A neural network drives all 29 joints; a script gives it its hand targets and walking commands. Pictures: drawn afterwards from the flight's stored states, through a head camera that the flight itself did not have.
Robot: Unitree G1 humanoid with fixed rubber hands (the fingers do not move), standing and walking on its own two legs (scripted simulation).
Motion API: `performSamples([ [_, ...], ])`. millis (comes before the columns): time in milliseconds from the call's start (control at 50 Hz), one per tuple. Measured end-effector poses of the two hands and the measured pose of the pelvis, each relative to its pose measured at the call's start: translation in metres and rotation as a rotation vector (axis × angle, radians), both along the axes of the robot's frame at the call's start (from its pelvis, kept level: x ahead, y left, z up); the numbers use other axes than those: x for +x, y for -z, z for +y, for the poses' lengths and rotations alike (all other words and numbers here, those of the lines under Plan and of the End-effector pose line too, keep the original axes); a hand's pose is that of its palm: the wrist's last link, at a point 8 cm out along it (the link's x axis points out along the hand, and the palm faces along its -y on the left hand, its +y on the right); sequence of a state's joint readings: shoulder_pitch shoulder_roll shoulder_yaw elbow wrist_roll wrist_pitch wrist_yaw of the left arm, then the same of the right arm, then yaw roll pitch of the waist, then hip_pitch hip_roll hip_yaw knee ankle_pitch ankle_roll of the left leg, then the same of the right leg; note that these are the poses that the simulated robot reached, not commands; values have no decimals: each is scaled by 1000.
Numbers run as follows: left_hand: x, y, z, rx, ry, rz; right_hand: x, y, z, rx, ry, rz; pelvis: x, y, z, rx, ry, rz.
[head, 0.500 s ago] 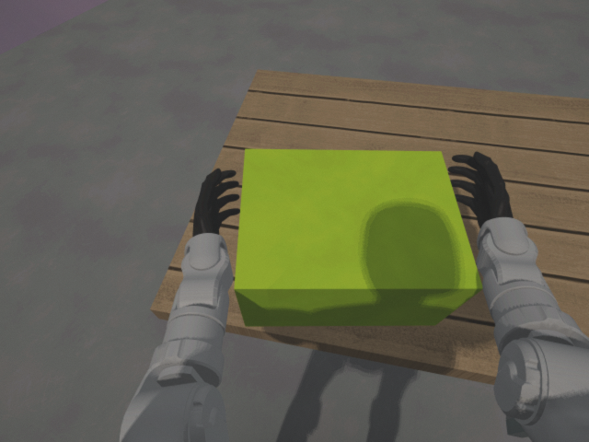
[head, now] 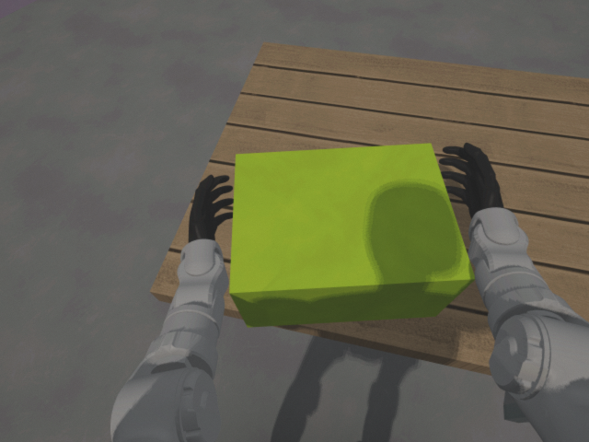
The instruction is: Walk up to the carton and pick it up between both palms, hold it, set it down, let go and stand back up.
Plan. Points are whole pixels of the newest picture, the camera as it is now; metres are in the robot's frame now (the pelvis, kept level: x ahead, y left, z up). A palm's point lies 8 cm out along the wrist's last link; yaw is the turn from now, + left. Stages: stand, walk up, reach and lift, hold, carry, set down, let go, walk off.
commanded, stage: set down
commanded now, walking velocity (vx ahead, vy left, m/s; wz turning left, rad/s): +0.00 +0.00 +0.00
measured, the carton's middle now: (337, 237) +0.42 +0.02 -0.04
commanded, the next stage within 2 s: none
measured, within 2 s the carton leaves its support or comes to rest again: rests again in 0.06 s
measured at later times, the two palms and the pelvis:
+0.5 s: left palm (209, 241) +0.37 +0.20 +0.00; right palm (479, 205) +0.46 -0.17 +0.03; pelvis +0.00 +0.00 +0.00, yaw +0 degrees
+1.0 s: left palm (210, 241) +0.37 +0.20 +0.00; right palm (481, 207) +0.45 -0.17 +0.03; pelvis +0.00 +0.00 +0.00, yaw -1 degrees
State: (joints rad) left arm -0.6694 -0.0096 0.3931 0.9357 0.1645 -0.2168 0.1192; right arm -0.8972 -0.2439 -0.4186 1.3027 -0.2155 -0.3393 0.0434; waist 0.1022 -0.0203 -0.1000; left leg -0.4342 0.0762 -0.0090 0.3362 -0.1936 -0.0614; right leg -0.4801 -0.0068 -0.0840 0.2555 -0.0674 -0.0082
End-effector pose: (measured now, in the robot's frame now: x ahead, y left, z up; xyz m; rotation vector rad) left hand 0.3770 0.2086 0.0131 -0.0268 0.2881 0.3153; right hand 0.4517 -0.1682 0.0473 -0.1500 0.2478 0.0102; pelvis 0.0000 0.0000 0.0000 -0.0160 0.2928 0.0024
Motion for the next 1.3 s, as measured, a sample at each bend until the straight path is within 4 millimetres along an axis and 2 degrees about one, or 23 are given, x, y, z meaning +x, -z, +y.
performSamples([
  [220, 0, 9, -7, 10, -6, 7, 1, 15, -7, 18, -8, 1, 0, 2, 3, 0, 28, 48],
  [500, -6, 14, -5, -10, -30, -2, 5, 14, -3, 3, -34, -6, -4, 3, -4, 5, 9, 50],
  [1300, -4, 17, -5, -1, -17, -37, 2, 15, -5, -7, -26, -9, 4, 2, 0, 2, 29, 34],
])
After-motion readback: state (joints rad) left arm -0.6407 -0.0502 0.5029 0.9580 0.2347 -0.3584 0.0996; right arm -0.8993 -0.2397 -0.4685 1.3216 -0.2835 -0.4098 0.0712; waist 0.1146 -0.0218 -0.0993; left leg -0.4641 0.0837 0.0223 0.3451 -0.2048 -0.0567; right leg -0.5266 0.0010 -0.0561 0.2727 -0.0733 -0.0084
